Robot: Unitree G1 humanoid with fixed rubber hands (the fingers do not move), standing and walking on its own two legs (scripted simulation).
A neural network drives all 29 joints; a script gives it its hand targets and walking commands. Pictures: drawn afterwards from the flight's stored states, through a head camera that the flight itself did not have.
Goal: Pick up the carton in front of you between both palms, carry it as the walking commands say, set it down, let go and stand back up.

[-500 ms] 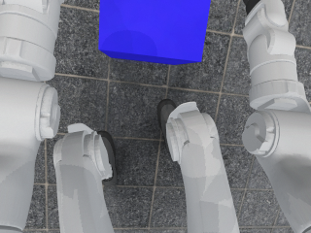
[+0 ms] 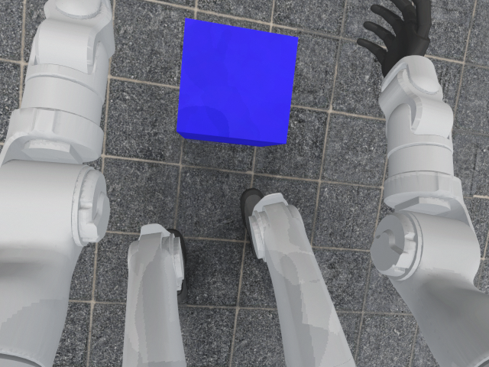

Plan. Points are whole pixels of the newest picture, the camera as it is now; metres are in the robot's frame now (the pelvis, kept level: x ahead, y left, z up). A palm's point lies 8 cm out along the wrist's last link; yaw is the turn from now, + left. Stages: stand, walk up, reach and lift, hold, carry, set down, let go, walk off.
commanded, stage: set down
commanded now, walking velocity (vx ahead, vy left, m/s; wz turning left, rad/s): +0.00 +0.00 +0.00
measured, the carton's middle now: (231, 96) +0.50 -0.11 -0.41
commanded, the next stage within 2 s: let go in 0.26 s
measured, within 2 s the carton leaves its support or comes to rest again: neither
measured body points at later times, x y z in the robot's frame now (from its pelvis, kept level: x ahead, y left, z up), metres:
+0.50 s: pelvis +0.03 -0.01 +0.13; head +0.32 -0.03 +0.48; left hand +0.55 +0.10 +0.02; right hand +0.45 -0.29 +0.02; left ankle +0.06 +0.13 -0.50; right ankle +0.13 -0.13 -0.50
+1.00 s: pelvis +0.10 -0.02 +0.22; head +0.23 -0.02 +0.65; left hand +0.39 +0.16 +0.12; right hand +0.29 -0.27 +0.14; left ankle +0.06 +0.13 -0.50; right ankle +0.13 -0.13 -0.50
